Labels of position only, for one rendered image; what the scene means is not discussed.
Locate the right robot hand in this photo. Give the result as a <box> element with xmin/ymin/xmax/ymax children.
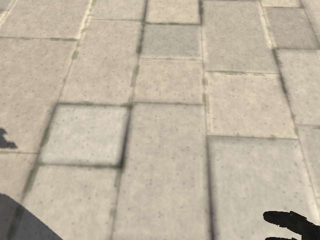
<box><xmin>263</xmin><ymin>211</ymin><xmax>320</xmax><ymax>240</ymax></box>

